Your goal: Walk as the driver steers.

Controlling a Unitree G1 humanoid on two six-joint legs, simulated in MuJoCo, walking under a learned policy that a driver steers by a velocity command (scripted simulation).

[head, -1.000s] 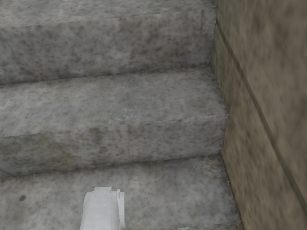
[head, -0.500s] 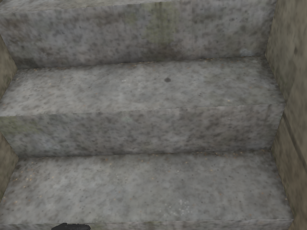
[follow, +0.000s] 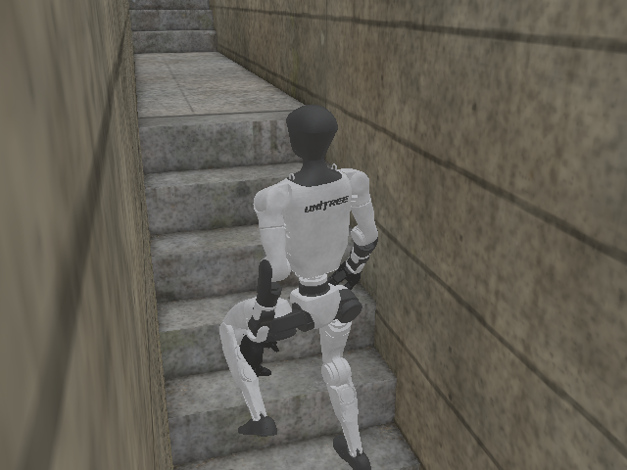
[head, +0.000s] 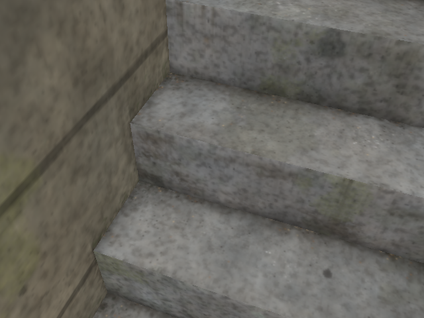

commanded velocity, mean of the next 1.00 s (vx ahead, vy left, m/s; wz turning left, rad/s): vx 0.50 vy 0.00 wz -0.41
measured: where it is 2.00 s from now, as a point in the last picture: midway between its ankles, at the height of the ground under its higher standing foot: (363, 156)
